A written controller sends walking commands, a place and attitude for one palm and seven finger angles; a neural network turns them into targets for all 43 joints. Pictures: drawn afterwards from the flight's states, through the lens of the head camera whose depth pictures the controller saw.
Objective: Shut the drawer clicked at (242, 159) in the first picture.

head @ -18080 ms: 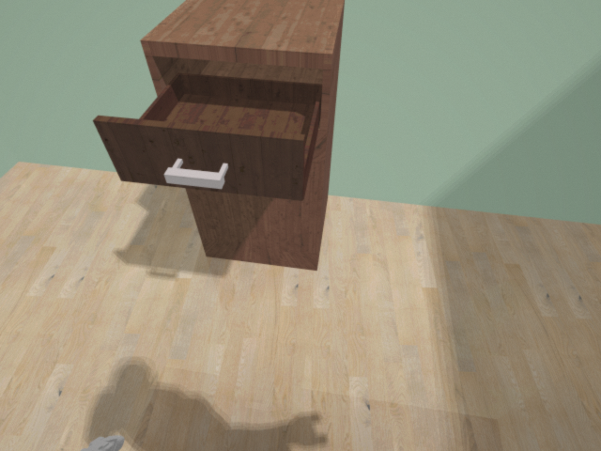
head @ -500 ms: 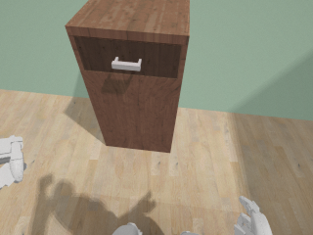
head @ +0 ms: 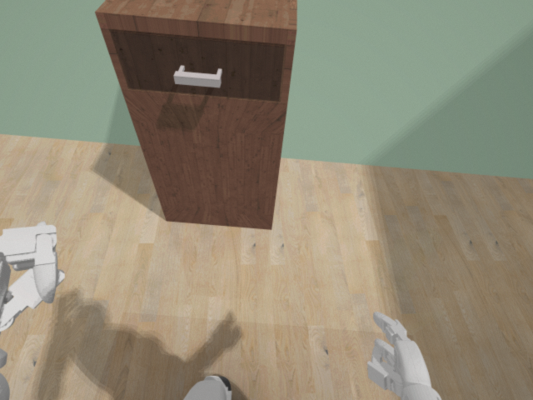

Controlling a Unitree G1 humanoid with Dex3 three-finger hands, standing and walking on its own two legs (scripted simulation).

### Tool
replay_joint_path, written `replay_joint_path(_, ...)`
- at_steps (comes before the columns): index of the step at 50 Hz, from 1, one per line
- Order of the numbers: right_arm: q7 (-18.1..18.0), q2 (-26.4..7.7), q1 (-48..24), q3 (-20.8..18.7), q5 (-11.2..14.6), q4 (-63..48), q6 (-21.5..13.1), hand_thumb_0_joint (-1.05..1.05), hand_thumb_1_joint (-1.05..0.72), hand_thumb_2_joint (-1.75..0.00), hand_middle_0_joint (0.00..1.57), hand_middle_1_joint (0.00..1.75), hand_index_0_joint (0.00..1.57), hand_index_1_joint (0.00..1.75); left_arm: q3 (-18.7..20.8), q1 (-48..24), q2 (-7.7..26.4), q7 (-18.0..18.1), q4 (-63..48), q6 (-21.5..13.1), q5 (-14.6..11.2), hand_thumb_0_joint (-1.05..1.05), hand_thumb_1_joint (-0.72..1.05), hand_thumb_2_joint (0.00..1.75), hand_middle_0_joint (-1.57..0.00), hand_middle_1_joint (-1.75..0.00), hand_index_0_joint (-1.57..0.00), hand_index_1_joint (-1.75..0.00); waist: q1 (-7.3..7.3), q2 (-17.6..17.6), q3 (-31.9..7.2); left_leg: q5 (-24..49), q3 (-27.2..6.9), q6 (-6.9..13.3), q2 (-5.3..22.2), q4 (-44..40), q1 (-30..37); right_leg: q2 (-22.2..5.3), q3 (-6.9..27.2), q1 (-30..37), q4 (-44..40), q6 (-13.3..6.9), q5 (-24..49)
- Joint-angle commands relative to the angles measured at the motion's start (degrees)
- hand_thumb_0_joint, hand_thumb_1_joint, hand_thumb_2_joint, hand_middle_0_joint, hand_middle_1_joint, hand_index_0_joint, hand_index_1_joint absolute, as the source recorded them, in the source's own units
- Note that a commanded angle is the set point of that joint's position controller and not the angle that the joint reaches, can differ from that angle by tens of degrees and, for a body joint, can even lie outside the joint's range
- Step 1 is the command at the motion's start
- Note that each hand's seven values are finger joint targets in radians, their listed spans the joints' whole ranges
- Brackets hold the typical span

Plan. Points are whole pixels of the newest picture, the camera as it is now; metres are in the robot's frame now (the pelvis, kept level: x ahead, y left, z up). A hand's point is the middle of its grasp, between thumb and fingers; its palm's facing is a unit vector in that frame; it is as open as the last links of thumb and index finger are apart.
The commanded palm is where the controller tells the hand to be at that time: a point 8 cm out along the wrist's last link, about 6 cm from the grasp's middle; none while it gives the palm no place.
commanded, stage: stop stepping back and stand still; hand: left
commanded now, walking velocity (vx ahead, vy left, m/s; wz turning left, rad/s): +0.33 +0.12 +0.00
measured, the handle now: (199, 75) +0.84 +0.25 +0.00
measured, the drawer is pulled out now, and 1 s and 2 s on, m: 0.00 0.00 0.00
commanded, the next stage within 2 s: let the arm hang, fingers relaxed in 1.88 s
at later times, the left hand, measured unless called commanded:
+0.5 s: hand out of the picture +0.08 +0.24 +0.18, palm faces +0.46 -0.81 -0.38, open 3.2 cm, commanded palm +0.04 +0.28 +0.18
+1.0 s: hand out of the picture +0.10 +0.24 +0.16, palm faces +0.43 -0.77 -0.47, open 3.2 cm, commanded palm +0.04 +0.28 +0.18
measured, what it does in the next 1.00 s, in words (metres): steps on the spot: left foot, then left foot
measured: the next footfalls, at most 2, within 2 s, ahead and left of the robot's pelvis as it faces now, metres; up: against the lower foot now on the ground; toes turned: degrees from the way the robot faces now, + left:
left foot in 0.12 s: +0.07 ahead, +0.10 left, +0.00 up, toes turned +2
left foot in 0.54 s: -0.02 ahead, +0.13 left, +0.00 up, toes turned +6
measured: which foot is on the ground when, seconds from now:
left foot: up 0.00-0.10, down 0.12-0.34, up 0.36-0.52, down 0.54-0.76, up 0.78-1.00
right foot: down 0.00-1.00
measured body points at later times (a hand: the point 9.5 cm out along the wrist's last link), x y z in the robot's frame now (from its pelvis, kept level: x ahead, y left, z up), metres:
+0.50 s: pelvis -0.08 -0.01 +0.00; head -0.11 +0.00 +0.45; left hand +0.05 +0.28 +0.20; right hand +0.08 -0.25 -0.08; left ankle -0.05 +0.11 -0.70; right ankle -0.05 -0.13 -0.73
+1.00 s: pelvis -0.07 -0.01 +0.01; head -0.06 -0.01 +0.46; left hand +0.07 +0.28 +0.18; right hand +0.09 -0.26 -0.09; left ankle -0.04 +0.11 -0.71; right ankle -0.06 -0.11 -0.73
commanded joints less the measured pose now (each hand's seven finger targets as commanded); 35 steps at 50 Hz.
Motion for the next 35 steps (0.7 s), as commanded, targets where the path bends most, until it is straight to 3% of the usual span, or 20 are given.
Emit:
replay_joint_path(1,-1.87,-8.24,-1.65,-3.29,1.96,-10.76,-1.08,0.00,-0.90,-0.90,0.20,0.30,0.20,0.30,12.36,6.03,12.21,2.06,-10.65,-0.93,-0.52,0.00,0.90,0.90,-1.40,-1.60,-1.40,-1.60,-0.76,-8.65,-14.07,-8.01,-0.55,0.81,-4.14,13.53,4.83,-17.23,8.86,2.70,-4.02,-8.22,32.25)
replay_joint_path(4,-2.76,-8.40,-0.97,-2.80,2.25,-10.59,-1.22,0.00,-0.90,-0.90,0.20,0.30,0.20,0.30,10.78,8.62,9.07,2.47,-10.99,-0.47,-0.96,0.00,0.90,0.90,-1.40,-1.60,-1.40,-1.60,-2.78,-2.41,-11.07,6.97,1.16,2.25,-3.93,-7.65,17.22,-11.06,1.10,-0.19,0.88,-2.99,25.06)
replay_joint_path(6,-3.24,-10.86,-0.81,-3.70,2.91,-11.19,-2.61,0.00,-0.90,-0.90,0.20,0.30,0.20,0.30,8.94,8.43,8.09,2.25,-9.95,-0.36,-1.19,0.00,0.90,0.90,-1.40,-1.60,-1.40,-1.60,-1.73,5.20,-9.08,12.11,-6.78,4.64,2.53,-12.76,21.41,-5.29,-2.07,-4.53,4.04,0.15,9.42)
replay_joint_path(8,-3.23,-11.67,0.69,-3.84,2.95,-10.68,-3.37,0.00,-0.90,-0.90,0.20,0.30,0.20,0.30,8.86,7.45,8.11,2.50,-7.48,-0.65,-0.78,0.00,0.90,0.90,-1.40,-1.60,-1.40,-1.60,-1.68,5.41,-7.86,13.90,-10.56,5.64,4.43,-12.87,20.71,-2.79,-1.58,-4.37,3.54,0.46,6.39)
replay_joint_path(9,-3.29,-11.24,0.74,-3.48,2.19,-10.21,-3.49,0.00,-0.90,-0.90,0.20,0.30,0.20,0.30,9.00,6.84,8.72,2.36,-9.00,-0.90,-0.75,0.00,0.90,0.90,-1.40,-1.60,-1.40,-1.60,-2.15,10.95,-7.68,8.46,-12.51,4.82,4.70,-16.06,19.37,-3.02,-2.70,-4.52,5.17,0.38,2.40)
replay_joint_path(11,-3.26,-11.58,0.14,-3.64,1.76,-9.77,-3.72,0.00,-0.90,-0.90,0.20,0.30,0.20,0.30,8.24,2.47,8.14,2.28,-10.72,-1.36,0.40,0.00,0.90,0.90,-1.40,-1.60,-1.40,-1.60,-2.00,13.50,-3.54,-14.01,-14.76,5.43,5.51,-22.96,9.64,-2.22,-2.75,0.19,6.90,0.10,-4.24)
replay_joint_path(13,-3.21,-11.32,0.67,-3.68,1.81,-9.66,-3.45,0.00,-0.90,-0.90,0.20,0.30,0.20,0.30,7.10,2.83,6.43,2.53,-7.80,-1.00,1.03,0.00,0.90,0.90,-1.40,-1.60,-1.40,-1.60,-1.93,11.22,-1.22,-26.89,-12.01,4.99,3.79,-24.33,2.52,-1.63,-4.07,4.94,3.05,-1.03,-6.24)
replay_joint_path(15,-3.11,-11.40,0.58,-4.28,1.58,-9.91,-3.05,0.00,-0.90,-0.90,0.20,0.30,0.20,0.30,6.32,2.83,6.26,2.51,-6.71,-0.53,1.34,0.00,0.90,0.90,-1.40,-1.60,-1.40,-1.60,-1.94,5.43,-0.93,-26.97,-7.87,3.64,-0.38,-17.42,2.70,-2.38,-1.57,3.05,-2.99,-2.71,-12.76)
replay_joint_path(16,-3.13,-11.20,0.34,-4.73,1.36,-10.19,-2.55,0.00,-0.90,-0.90,0.20,0.30,0.20,0.30,7.12,3.70,7.61,2.43,-6.68,-0.37,1.16,0.00,0.90,0.90,-1.40,-1.60,-1.40,-1.60,-1.95,-1.12,-1.50,-22.70,-4.84,2.72,-3.41,-7.49,4.85,-6.24,5.72,-1.65,-8.94,-5.02,-21.60)
replay_joint_path(17,-3.06,-10.41,0.41,-4.87,1.36,-9.68,-2.01,0.00,-0.90,-0.90,0.20,0.30,0.20,0.30,6.16,3.27,7.22,2.36,-7.15,-0.40,1.16,0.00,0.90,0.90,-1.40,-1.60,-1.40,-1.60,-1.76,-10.08,0.08,-14.05,-0.75,1.70,-6.22,9.42,6.61,-14.42,17.73,-9.41,-16.58,-9.26,-30.37)
replay_joint_path(18,-2.85,-10.66,0.75,-5.10,1.41,-8.71,-1.64,0.00,-0.90,-0.90,0.20,0.30,0.20,0.30,7.05,1.47,8.23,2.68,-7.91,-0.09,0.88,0.00,0.90,0.90,-1.40,-1.60,-1.40,-1.60,-1.20,-14.95,1.53,-10.62,-0.36,1.50,-5.91,21.43,2.36,-20.98,24.59,-10.62,-19.64,-12.52,-28.98)
replay_joint_path(20,-2.54,-10.94,2.51,-4.68,1.18,-7.38,-2.10,0.00,-0.90,-0.90,0.20,0.30,0.20,0.30,7.15,-2.37,8.02,2.49,-8.74,-0.86,1.20,0.00,0.90,0.90,-1.40,-1.60,-1.40,-1.60,-2.78,-9.35,-1.05,-8.40,-1.63,1.96,-3.16,24.55,-0.52,-20.31,17.53,-5.35,-14.02,-12.32,-10.90)
replay_joint_path(23,-3.33,-8.74,2.12,-3.51,1.25,-7.48,-1.75,0.00,-0.90,-0.90,0.20,0.30,0.20,0.30,4.40,-4.58,5.49,2.88,-2.79,-0.04,1.71,0.00,0.90,0.90,-1.40,-1.60,-1.40,-1.60,-3.34,-6.66,0.49,-11.97,0.70,3.06,-1.64,11.16,17.18,-16.42,8.22,-23.69,-12.79,-7.64,-28.88)
replay_joint_path(25,-4.37,-9.55,1.60,-3.40,1.22,-7.31,-2.59,0.00,-0.90,-0.90,0.20,0.30,0.20,0.30,3.22,-6.90,4.99,3.18,-4.26,-0.16,1.78,0.00,0.90,0.90,-1.40,-1.60,-1.40,-1.60,-3.35,-2.68,2.41,-14.68,2.39,3.59,-2.72,0.35,21.82,-12.72,4.86,-24.94,-6.96,-6.43,-28.29)
replay_joint_path(26,-4.77,-10.55,1.93,-3.49,1.20,-7.67,-3.12,0.00,-0.90,-0.90,0.20,0.30,0.20,0.30,2.57,-7.45,4.54,3.14,-5.44,-0.32,1.67,0.00,0.90,0.90,-1.40,-1.60,-1.40,-1.60,-3.80,3.21,3.27,-19.57,-2.18,4.63,-1.03,-7.41,21.87,-9.77,2.83,-24.69,1.61,-5.14,-24.57)
replay_joint_path(27,-4.66,-11.94,2.68,-3.37,0.97,-8.18,-3.73,0.00,-0.90,-0.90,0.20,0.30,0.20,0.30,3.90,-8.65,5.29,3.41,-9.08,-1.18,1.66,0.00,0.90,0.90,-1.40,-1.60,-1.40,-1.60,-3.64,16.31,2.30,-29.37,-17.45,8.43,6.58,-18.04,20.96,-2.97,-1.21,-24.62,16.57,-2.17,-17.59)
replay_joint_path(28,-4.14,-10.86,3.34,-2.97,1.15,-8.80,-4.46,0.00,-0.90,-0.90,0.20,0.30,0.20,0.30,5.29,-10.09,6.40,3.95,-11.60,-1.84,2.55,0.00,0.90,0.90,-1.40,-1.60,-1.40,-1.60,-3.93,21.80,1.95,-32.25,-29.63,12.59,14.28,-24.54,18.92,0.09,-4.22,-25.95,31.76,-0.60,-14.34)
replay_joint_path(29,-3.77,-9.95,3.22,-3.52,0.61,-8.32,-4.85,0.00,-0.90,-0.90,0.20,0.30,0.20,0.30,7.66,-9.26,9.26,3.60,-12.06,-1.76,3.69,0.00,0.90,0.90,-1.40,-1.60,-1.40,-1.60,-2.75,13.42,-0.98,-20.41,-23.05,13.71,12.97,-22.71,16.56,-1.11,-2.52,-22.43,39.68,-0.67,-11.43)
replay_joint_path(31,-2.44,-9.34,3.03,-3.46,1.31,-8.50,-5.92,0.00,-0.90,-0.90,0.20,0.30,0.20,0.30,8.66,-5.22,9.71,3.23,-12.44,-1.65,2.38,0.00,0.90,0.90,-1.40,-1.60,-1.40,-1.60,-2.37,10.72,-1.62,-23.92,-25.25,13.87,13.39,-22.02,14.70,-4.19,0.37,-22.06,37.66,-0.47,-9.35)
replay_joint_path(35,-1.84,-9.16,1.77,-2.59,1.25,-8.24,-4.82,0.00,-0.90,-0.90,0.20,0.30,0.20,0.30,7.99,3.70,7.53,3.34,-8.59,-0.05,1.44,0.00,0.90,0.90,-1.40,-1.60,-1.40,-1.60,-1.12,10.68,-1.55,-20.21,-9.01,8.34,7.97,-16.71,2.54,-2.74,-5.25,1.26,11.67,-0.98,-6.26)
